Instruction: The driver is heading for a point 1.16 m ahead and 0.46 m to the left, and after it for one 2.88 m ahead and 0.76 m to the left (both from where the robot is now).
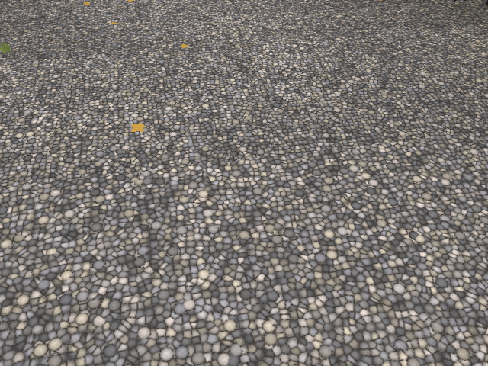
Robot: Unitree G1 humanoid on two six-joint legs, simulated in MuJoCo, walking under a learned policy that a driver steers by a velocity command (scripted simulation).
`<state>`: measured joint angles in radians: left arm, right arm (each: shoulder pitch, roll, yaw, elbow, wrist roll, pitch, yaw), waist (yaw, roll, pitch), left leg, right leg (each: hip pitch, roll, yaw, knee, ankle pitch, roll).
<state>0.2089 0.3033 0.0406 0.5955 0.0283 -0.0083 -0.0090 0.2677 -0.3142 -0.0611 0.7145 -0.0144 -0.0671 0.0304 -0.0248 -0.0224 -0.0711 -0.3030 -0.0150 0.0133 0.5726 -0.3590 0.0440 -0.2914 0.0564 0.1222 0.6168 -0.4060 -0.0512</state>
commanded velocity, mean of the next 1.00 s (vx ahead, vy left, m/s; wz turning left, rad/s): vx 0.92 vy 0.00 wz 0.73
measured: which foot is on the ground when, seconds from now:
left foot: down 0.00-0.38, up 0.40-0.80, down 0.82-1.00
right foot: down 0.00-0.00, up 0.02-0.36, down 0.38-0.82, up 0.84-1.00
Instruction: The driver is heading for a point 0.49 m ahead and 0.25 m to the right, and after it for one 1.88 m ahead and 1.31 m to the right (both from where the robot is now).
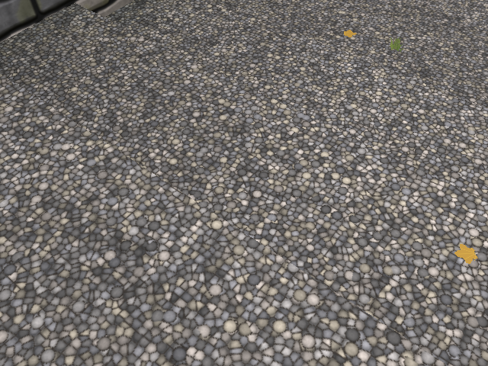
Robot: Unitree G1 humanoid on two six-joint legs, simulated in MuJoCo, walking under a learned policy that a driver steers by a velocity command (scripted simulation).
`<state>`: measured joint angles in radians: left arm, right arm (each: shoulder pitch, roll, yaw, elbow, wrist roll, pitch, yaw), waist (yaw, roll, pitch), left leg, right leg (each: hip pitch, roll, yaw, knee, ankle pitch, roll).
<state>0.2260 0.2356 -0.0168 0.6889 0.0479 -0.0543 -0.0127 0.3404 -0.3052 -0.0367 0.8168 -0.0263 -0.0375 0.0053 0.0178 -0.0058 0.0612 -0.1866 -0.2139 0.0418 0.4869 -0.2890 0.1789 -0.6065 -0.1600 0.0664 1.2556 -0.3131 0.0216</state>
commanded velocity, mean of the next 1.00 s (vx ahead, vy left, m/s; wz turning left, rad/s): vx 0.54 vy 0.00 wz -0.73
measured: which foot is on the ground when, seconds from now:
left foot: down 0.00-0.28, up 0.30-0.60, down 0.62-0.98, up 1.00-1.00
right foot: up 0.00-0.26, down 0.28-0.62, up 0.64-0.96, down 0.98-1.00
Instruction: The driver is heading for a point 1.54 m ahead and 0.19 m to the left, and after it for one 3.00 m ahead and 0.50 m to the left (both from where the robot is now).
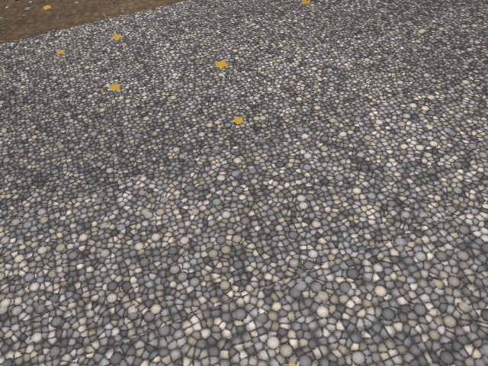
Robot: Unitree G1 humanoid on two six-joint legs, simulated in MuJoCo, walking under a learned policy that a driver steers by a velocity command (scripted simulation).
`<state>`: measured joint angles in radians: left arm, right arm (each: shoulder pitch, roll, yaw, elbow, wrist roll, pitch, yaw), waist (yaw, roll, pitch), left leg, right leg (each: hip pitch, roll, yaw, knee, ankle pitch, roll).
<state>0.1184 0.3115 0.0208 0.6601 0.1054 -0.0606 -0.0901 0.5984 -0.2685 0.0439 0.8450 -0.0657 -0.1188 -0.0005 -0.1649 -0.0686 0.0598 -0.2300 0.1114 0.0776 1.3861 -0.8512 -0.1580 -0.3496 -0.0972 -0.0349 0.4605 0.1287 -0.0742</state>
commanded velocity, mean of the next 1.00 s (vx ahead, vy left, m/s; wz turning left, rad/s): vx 0.11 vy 0.00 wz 0.09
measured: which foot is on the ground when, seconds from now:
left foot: up 0.00-0.26, down 0.28-0.62, up 0.64-1.00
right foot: down 0.00-1.00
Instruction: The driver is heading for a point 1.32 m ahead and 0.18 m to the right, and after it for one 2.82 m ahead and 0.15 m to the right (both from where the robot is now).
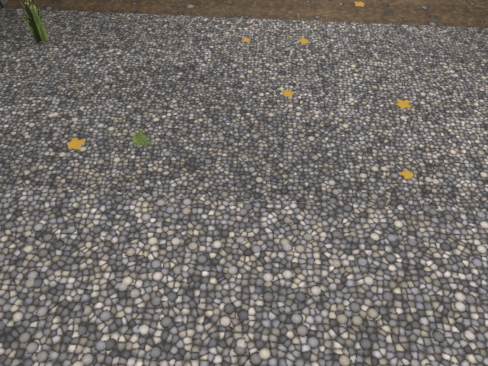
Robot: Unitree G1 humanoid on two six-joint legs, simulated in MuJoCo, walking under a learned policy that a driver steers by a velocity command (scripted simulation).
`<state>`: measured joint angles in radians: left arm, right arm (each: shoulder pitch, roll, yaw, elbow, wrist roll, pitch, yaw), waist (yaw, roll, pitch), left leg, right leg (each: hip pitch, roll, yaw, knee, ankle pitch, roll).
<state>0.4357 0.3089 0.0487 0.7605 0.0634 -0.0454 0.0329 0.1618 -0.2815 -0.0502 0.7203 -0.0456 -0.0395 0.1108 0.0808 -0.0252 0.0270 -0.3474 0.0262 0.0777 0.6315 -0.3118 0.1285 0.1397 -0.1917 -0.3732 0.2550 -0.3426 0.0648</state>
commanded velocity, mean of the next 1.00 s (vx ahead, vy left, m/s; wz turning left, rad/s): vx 0.91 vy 0.00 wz -0.24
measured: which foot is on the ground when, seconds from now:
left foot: up 0.00-0.02, down 0.04-0.54, up 0.56-0.84, down 0.86-1.00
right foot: down 0.00-0.04, up 0.06-0.44, down 0.46-0.78, up 0.80-1.00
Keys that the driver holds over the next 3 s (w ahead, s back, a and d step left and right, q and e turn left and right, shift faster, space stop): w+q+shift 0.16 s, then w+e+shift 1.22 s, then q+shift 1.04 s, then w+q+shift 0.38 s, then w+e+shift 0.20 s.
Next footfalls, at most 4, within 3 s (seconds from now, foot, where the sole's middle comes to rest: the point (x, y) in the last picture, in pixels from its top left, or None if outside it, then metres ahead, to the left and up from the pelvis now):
0.04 left None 0.08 0.12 -0.77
0.46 right None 0.48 0.04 -0.80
0.86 left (192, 263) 0.89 0.27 -0.95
1.22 right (282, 212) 1.14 -0.03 -0.95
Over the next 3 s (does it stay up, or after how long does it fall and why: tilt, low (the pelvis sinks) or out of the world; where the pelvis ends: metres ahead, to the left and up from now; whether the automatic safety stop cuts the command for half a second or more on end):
stays up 1.78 -0.14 -0.38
